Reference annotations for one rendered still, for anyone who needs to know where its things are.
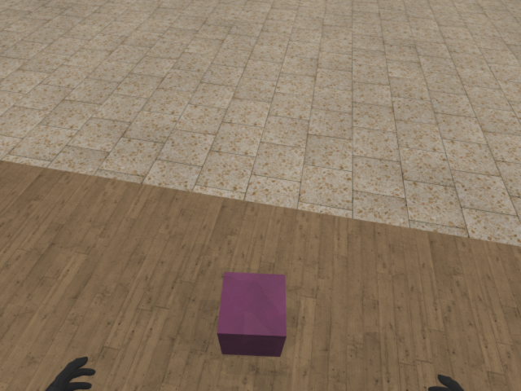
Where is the right robot hand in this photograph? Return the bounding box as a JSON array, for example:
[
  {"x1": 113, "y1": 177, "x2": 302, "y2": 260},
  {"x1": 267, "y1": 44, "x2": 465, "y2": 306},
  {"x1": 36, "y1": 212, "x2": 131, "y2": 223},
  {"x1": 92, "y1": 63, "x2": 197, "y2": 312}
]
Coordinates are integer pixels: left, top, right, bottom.
[{"x1": 428, "y1": 375, "x2": 464, "y2": 391}]

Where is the left robot hand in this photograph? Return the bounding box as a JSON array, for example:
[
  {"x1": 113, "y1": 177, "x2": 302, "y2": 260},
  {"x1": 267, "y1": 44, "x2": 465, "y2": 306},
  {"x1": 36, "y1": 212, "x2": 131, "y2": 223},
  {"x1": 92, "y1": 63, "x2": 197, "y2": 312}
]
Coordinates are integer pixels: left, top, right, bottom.
[{"x1": 45, "y1": 357, "x2": 95, "y2": 391}]

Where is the carton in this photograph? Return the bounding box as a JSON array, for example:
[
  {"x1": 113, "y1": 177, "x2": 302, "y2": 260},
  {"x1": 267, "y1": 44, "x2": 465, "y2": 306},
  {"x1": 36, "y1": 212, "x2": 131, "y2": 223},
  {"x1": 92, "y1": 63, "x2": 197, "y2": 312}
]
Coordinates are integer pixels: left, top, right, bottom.
[{"x1": 217, "y1": 272, "x2": 287, "y2": 357}]

